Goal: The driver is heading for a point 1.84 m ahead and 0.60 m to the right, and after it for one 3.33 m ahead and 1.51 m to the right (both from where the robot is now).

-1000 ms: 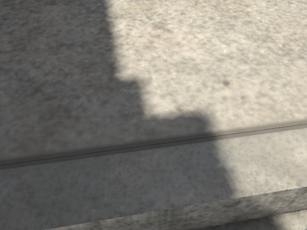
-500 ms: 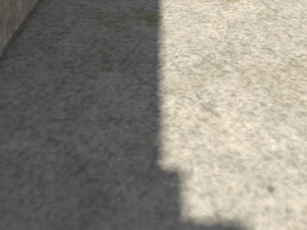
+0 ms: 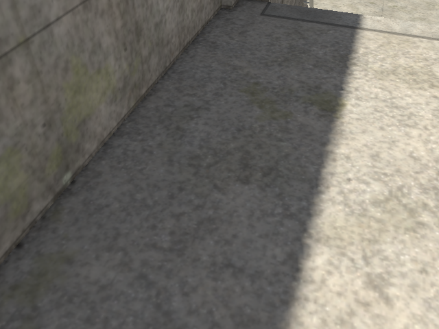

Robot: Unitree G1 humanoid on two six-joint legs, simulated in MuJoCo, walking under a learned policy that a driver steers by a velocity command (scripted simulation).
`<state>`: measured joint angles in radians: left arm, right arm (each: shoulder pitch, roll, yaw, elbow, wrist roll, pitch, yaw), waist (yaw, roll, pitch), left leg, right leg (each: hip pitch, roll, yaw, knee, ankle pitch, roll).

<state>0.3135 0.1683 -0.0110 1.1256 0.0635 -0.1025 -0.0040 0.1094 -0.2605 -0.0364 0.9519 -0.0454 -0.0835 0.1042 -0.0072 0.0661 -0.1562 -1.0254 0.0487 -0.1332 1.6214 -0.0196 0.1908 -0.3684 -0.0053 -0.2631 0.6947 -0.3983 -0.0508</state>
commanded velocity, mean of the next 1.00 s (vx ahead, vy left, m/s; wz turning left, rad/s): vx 0.09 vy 0.00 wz -0.36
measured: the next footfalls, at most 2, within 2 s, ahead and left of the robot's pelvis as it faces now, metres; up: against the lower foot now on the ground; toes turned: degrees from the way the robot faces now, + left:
left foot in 0.22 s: +0.24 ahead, +0.13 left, +0.00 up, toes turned +1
right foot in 0.60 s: +0.16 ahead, -0.13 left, +0.00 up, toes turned -16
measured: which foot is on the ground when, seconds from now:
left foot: up 0.00-0.20, down 0.22-0.60, up 0.62-1.00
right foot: down 0.00-0.24, up 0.26-0.58, down 0.60-1.00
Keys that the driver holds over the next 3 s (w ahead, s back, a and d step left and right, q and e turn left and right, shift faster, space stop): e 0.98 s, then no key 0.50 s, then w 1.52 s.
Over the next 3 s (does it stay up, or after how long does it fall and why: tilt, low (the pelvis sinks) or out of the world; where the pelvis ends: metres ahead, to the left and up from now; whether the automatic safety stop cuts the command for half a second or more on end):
stays up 0.74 -0.29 0.04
